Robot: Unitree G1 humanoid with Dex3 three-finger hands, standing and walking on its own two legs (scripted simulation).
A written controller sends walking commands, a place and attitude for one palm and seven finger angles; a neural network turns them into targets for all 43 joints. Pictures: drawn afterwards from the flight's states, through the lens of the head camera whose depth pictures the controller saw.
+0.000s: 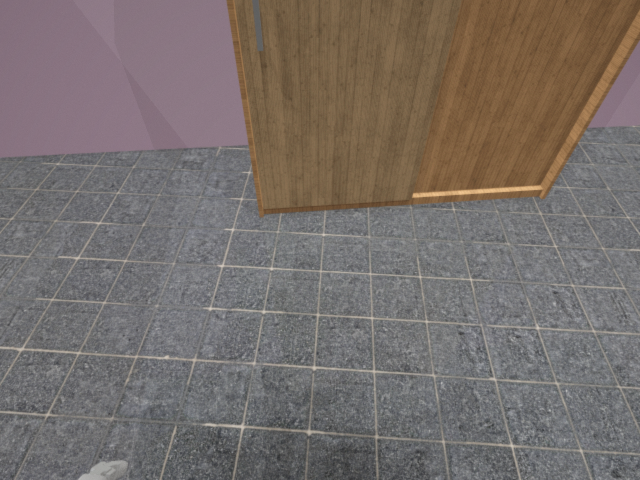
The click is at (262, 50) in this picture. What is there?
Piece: wardrobe's sliding door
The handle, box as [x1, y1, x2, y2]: [252, 0, 262, 50]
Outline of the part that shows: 252,0 257,48 258,50 262,50 258,0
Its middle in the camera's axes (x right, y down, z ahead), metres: -0.18 -0.66 +1.08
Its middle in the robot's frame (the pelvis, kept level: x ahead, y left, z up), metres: +1.26 +0.25 +0.10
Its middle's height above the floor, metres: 0.87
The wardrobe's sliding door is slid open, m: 0.00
